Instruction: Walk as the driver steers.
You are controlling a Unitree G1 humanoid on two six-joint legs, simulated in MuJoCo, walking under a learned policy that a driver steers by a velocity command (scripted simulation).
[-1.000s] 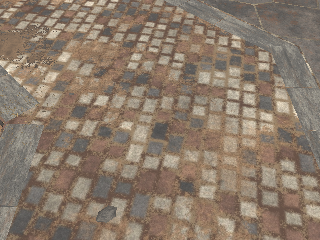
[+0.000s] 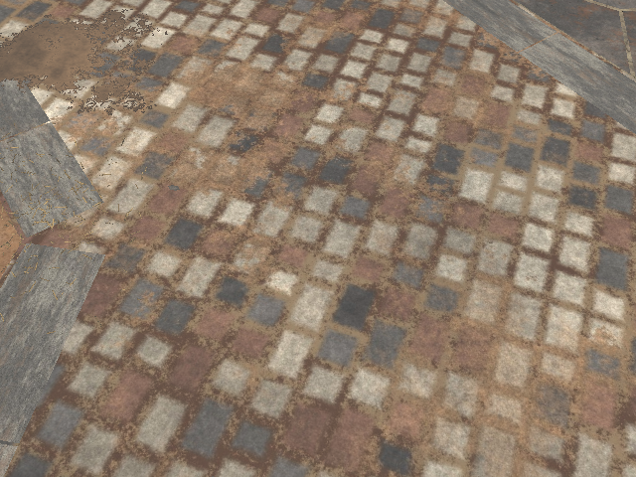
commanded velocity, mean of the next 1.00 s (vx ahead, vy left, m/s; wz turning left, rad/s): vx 0.01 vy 0.00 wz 0.30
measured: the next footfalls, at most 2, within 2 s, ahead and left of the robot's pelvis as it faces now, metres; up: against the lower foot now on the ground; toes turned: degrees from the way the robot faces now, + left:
right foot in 0.40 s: +0.10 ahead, -0.15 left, +0.00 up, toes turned +19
left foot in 0.78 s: +0.02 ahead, +0.05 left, +0.00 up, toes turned +12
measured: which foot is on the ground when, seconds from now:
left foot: down 0.00-0.40, up 0.42-0.76, down 0.78-1.00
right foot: up 0.00-0.38, down 0.40-1.00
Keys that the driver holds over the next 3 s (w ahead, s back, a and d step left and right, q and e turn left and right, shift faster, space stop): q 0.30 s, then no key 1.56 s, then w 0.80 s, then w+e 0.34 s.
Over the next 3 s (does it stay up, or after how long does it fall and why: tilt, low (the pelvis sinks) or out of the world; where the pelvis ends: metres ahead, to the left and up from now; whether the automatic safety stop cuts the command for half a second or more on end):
stays up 0.52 0.05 0.01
